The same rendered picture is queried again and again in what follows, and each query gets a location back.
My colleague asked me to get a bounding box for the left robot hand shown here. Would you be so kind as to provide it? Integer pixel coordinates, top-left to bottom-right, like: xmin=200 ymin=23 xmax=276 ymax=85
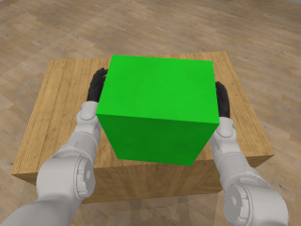
xmin=87 ymin=68 xmax=108 ymax=103

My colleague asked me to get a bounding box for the left robot upper arm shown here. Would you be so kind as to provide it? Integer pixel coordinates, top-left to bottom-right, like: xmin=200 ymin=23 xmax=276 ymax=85
xmin=0 ymin=156 xmax=96 ymax=226

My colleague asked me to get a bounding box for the left robot forearm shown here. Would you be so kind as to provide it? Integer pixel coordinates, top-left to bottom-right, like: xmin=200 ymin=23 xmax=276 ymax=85
xmin=36 ymin=101 xmax=102 ymax=195

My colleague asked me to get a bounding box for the carton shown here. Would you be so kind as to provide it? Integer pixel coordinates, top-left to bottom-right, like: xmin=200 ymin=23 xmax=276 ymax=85
xmin=95 ymin=55 xmax=220 ymax=166

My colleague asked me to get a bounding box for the right robot upper arm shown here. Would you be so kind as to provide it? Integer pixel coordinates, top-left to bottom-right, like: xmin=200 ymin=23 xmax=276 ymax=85
xmin=223 ymin=182 xmax=288 ymax=226

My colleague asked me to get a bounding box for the pedestal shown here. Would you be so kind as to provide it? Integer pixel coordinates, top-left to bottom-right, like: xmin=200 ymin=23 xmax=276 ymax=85
xmin=10 ymin=51 xmax=275 ymax=204

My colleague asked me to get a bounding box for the right robot hand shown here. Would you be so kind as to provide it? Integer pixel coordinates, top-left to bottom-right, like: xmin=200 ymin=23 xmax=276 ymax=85
xmin=215 ymin=81 xmax=230 ymax=119

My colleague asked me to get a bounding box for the right robot forearm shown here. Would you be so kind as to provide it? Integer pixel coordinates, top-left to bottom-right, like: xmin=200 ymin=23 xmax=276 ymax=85
xmin=208 ymin=117 xmax=289 ymax=220

